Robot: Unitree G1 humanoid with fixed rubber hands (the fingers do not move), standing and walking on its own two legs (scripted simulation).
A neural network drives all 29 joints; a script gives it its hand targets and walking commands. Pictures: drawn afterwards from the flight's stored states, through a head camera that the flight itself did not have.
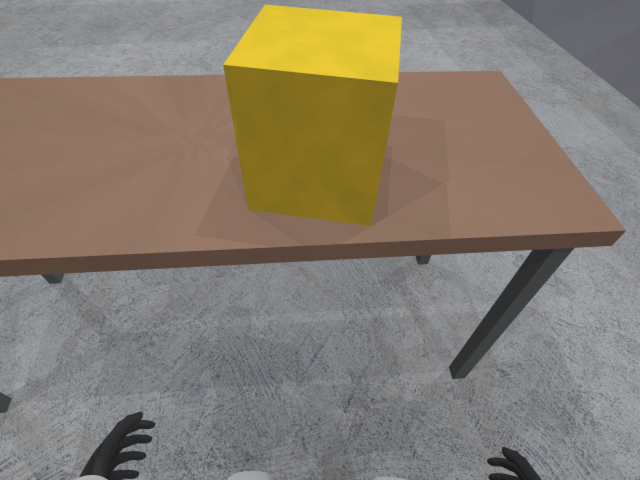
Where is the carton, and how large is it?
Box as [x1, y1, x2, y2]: [223, 5, 401, 225]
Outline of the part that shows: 264,5 223,64 248,209 370,225 397,85 401,17 287,6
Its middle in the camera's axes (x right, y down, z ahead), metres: +0.00 -0.19 +0.61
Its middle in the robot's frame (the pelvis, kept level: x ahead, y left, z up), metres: +0.59 +0.03 +0.13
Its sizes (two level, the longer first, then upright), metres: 0.210 0.200 0.250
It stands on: a table, 0.75 m high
